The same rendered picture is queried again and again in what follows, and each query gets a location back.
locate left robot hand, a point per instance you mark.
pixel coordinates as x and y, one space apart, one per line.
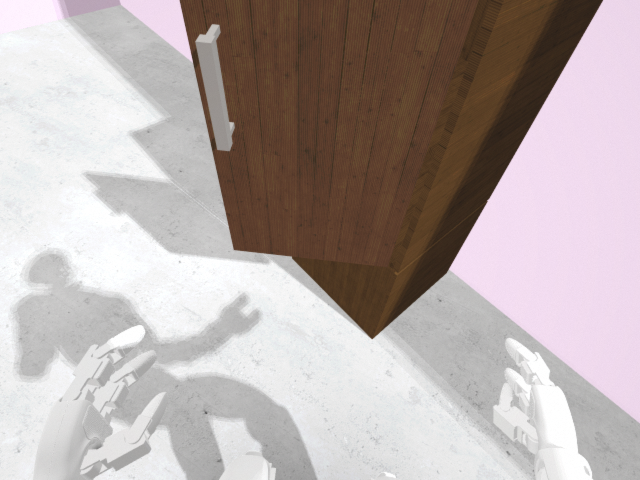
74 423

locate handle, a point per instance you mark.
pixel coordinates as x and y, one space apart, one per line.
211 72

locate right robot forearm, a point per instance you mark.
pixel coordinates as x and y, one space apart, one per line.
555 463

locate cupboard door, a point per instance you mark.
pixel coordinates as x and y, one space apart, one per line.
334 104

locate right robot hand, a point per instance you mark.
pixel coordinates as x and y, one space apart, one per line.
539 398

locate robot left thigh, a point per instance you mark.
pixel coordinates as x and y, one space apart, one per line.
249 467

